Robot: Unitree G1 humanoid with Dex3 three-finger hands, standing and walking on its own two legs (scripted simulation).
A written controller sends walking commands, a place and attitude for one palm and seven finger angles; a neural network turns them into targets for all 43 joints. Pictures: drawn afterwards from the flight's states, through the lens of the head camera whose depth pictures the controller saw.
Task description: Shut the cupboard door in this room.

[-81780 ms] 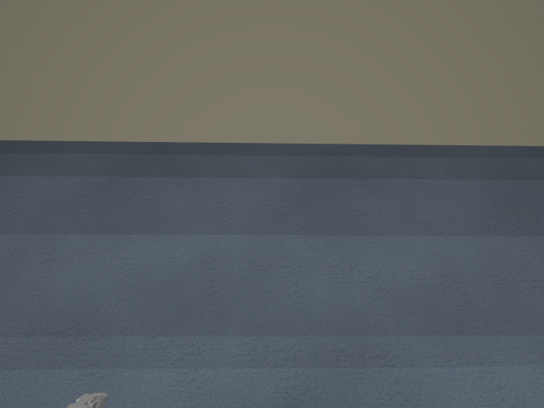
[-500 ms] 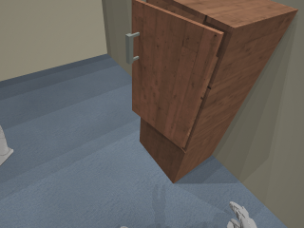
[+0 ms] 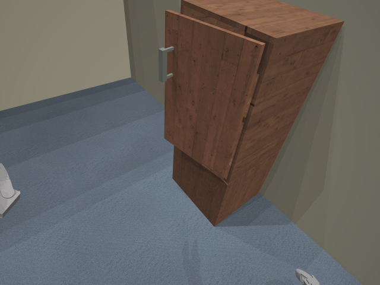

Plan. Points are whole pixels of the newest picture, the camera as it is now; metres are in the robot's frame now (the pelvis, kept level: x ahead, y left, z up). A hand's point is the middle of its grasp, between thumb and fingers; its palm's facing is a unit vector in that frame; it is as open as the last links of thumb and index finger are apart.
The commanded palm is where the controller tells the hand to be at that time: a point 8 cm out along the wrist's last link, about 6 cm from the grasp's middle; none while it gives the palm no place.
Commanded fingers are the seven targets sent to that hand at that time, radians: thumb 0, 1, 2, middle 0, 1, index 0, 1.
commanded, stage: stop stepping back and stand still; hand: left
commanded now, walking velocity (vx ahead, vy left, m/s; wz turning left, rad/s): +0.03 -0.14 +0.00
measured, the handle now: (166, 64) +0.84 +0.14 +0.09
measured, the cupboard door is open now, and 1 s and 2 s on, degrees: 10 10 10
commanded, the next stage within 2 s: let the arm hang, fingers relaxed in 0.92 s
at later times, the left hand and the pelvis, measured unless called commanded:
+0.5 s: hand (17, 199) +0.20 +0.29 +0.16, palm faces +0.50 -0.79 -0.35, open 7.4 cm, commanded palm +0.14 +0.31 +0.18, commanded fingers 0.00 0.90 0.90 -0.20 -0.30 -0.20 -0.30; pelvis +0.00 +0.01 +0.00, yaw -1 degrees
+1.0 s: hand (43, 190) +0.22 +0.26 +0.16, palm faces +0.43 -0.81 -0.40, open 7.4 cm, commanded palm none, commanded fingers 0.00 0.90 0.90 -0.20 -0.30 -0.20 -0.30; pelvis +0.01 -0.01 +0.00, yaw -1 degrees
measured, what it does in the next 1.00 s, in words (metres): stands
